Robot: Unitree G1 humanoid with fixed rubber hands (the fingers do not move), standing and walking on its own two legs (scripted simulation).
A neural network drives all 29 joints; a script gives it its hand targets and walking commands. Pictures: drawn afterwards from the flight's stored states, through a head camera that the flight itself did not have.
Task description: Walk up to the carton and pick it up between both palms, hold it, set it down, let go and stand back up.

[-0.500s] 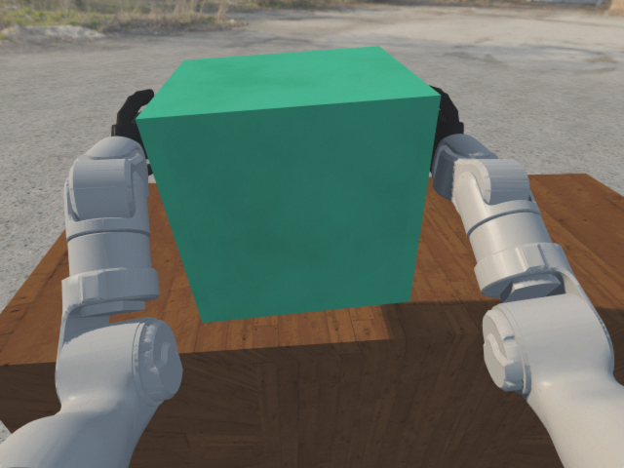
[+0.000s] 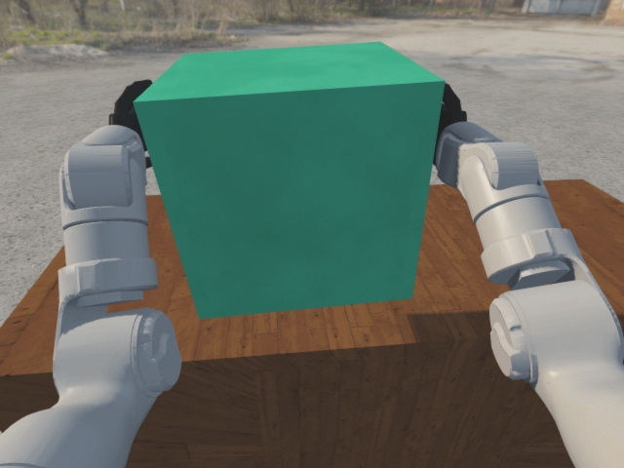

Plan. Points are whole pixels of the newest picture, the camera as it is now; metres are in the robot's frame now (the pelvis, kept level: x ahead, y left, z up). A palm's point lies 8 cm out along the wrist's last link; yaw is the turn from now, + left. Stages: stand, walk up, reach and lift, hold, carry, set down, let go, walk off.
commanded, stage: hold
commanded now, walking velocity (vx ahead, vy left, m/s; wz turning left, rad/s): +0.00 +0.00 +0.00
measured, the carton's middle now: (294, 172) +0.40 +0.00 +0.27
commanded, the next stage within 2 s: none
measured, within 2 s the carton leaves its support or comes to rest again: neither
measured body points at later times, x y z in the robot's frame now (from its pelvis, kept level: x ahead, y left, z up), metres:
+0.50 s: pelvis +0.00 +0.00 +0.00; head -0.10 +0.01 +0.44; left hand +0.37 +0.19 +0.33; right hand +0.37 -0.18 +0.33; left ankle +0.02 +0.14 -0.75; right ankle +0.00 -0.11 -0.75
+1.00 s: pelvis +0.00 +0.00 +0.00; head -0.10 +0.01 +0.44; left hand +0.37 +0.19 +0.34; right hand +0.37 -0.18 +0.34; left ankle +0.02 +0.14 -0.75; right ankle +0.00 -0.11 -0.75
